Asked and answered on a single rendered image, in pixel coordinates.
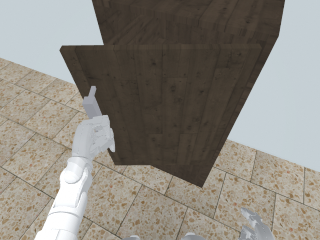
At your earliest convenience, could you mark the right robot hand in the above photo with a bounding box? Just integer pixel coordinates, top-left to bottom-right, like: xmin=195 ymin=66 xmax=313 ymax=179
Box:
xmin=238 ymin=207 xmax=275 ymax=240

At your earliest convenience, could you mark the cupboard door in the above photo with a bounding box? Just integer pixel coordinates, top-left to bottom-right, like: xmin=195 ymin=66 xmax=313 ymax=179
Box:
xmin=59 ymin=43 xmax=262 ymax=166

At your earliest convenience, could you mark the right robot shin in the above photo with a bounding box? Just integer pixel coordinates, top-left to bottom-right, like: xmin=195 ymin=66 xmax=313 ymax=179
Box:
xmin=185 ymin=232 xmax=195 ymax=236

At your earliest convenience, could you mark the handle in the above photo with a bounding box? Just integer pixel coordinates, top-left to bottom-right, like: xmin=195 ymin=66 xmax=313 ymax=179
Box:
xmin=82 ymin=86 xmax=104 ymax=132

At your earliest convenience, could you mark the left robot hand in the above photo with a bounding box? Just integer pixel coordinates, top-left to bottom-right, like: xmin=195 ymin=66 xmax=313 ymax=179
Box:
xmin=72 ymin=115 xmax=115 ymax=162

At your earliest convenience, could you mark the robot left forearm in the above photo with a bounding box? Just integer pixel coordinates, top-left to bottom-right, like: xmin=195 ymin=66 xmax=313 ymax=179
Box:
xmin=34 ymin=156 xmax=93 ymax=240

